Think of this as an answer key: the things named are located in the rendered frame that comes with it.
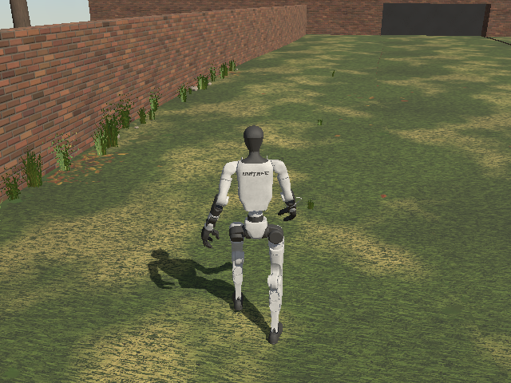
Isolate robot torso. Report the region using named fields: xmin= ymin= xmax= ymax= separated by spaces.
xmin=236 ymin=157 xmax=273 ymax=239

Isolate robot right forearm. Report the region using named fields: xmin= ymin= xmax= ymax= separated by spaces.
xmin=285 ymin=190 xmax=296 ymax=212

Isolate left robot upper arm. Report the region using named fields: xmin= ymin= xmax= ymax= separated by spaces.
xmin=216 ymin=161 xmax=238 ymax=207

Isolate robot right hand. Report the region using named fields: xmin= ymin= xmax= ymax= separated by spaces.
xmin=278 ymin=207 xmax=296 ymax=221

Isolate right robot upper arm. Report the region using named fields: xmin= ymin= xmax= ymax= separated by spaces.
xmin=271 ymin=160 xmax=293 ymax=202

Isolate robot left thigh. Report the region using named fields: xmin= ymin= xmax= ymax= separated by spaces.
xmin=229 ymin=222 xmax=245 ymax=265

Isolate robot left forearm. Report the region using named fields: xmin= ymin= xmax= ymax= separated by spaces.
xmin=204 ymin=194 xmax=223 ymax=231

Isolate robot left hand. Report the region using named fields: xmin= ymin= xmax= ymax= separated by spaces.
xmin=201 ymin=227 xmax=220 ymax=248

